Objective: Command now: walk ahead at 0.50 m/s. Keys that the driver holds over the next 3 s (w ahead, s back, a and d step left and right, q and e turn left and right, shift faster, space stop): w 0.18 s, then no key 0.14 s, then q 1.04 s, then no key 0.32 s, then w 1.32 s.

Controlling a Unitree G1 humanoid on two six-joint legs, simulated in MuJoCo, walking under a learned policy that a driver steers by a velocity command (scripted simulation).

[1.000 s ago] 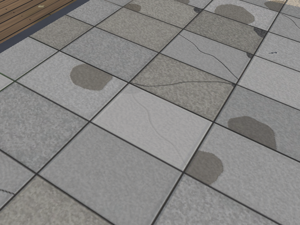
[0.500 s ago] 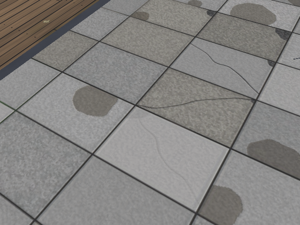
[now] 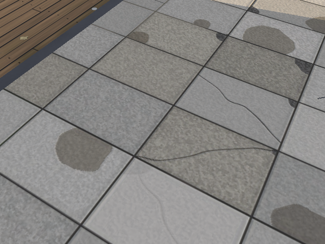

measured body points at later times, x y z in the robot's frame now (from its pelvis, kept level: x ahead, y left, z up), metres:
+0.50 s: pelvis +0.23 -0.06 +0.00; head +0.27 -0.07 +0.44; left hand +0.28 +0.20 -0.14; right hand +0.28 -0.31 -0.16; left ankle +0.22 +0.08 -0.67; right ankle +0.28 -0.12 -0.75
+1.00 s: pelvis +0.25 -0.01 +0.00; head +0.28 +0.02 +0.44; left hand +0.25 +0.27 -0.15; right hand +0.43 -0.25 -0.12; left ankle +0.24 +0.06 -0.75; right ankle +0.28 -0.16 -0.67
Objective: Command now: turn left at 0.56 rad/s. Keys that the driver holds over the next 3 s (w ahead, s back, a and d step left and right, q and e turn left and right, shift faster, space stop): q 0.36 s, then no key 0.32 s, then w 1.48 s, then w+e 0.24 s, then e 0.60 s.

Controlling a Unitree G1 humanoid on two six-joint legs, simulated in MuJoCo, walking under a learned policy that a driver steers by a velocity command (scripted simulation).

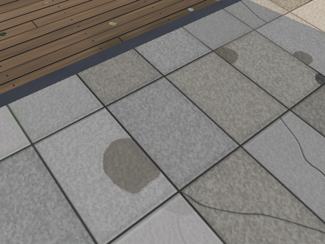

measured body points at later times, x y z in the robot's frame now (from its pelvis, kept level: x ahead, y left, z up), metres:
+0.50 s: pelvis -0.01 -0.05 +0.00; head +0.02 -0.07 +0.45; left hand +0.03 +0.25 -0.09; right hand +0.16 -0.29 -0.14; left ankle -0.06 +0.07 -0.67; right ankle +0.01 -0.14 -0.74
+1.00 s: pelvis +0.02 -0.03 +0.00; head +0.03 -0.03 +0.45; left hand +0.04 +0.26 -0.12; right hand +0.11 -0.29 -0.13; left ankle -0.08 +0.06 -0.74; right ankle +0.10 -0.13 -0.71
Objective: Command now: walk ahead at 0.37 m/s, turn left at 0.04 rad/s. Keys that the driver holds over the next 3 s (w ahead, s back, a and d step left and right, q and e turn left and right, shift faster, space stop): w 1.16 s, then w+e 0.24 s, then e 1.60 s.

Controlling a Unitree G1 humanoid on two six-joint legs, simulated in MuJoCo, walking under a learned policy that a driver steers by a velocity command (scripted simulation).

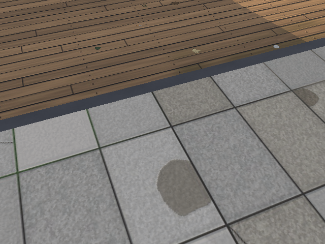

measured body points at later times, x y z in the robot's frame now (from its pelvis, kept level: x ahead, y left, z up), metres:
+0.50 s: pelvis +0.21 -0.05 -0.01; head +0.24 -0.06 +0.44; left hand +0.15 +0.19 -0.14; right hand +0.39 -0.28 -0.13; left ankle +0.38 +0.07 -0.70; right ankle +0.10 -0.12 -0.75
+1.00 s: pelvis +0.50 -0.01 +0.00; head +0.52 +0.00 +0.45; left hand +0.64 +0.23 -0.13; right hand +0.44 -0.26 -0.14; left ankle +0.43 +0.04 -0.75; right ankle +0.65 -0.17 -0.69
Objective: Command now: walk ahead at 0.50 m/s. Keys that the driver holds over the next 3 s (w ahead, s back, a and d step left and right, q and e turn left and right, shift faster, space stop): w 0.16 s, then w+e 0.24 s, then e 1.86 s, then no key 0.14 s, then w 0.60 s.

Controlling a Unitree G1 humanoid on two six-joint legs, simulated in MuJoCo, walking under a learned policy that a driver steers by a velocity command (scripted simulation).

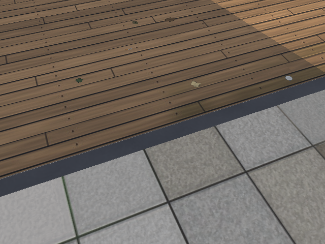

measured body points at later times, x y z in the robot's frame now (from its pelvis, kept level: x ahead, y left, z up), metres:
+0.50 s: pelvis +0.27 -0.05 +0.00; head +0.30 -0.06 +0.45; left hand +0.26 +0.21 -0.14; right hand +0.40 -0.31 -0.13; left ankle +0.41 +0.11 -0.68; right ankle +0.25 -0.10 -0.75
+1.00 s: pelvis +0.39 -0.02 -0.01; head +0.43 -0.02 +0.44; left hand +0.61 +0.19 -0.14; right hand +0.39 -0.31 -0.12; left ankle +0.50 +0.04 -0.75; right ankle +0.34 -0.13 -0.68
